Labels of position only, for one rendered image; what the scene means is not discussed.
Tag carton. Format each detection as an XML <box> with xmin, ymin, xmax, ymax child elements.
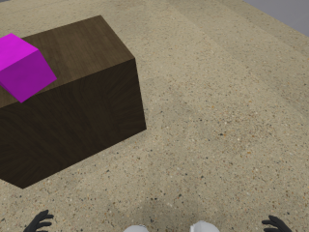
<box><xmin>0</xmin><ymin>33</ymin><xmax>57</xmax><ymax>102</ymax></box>

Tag robot right thigh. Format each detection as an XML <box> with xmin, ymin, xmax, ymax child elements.
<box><xmin>189</xmin><ymin>221</ymin><xmax>220</xmax><ymax>232</ymax></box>

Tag robot left hand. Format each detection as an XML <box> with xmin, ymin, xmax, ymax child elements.
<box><xmin>23</xmin><ymin>210</ymin><xmax>54</xmax><ymax>232</ymax></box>

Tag robot right hand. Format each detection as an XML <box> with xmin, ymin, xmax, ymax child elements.
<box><xmin>262</xmin><ymin>215</ymin><xmax>292</xmax><ymax>232</ymax></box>

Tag pedestal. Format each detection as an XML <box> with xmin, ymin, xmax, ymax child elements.
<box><xmin>0</xmin><ymin>15</ymin><xmax>147</xmax><ymax>189</ymax></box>

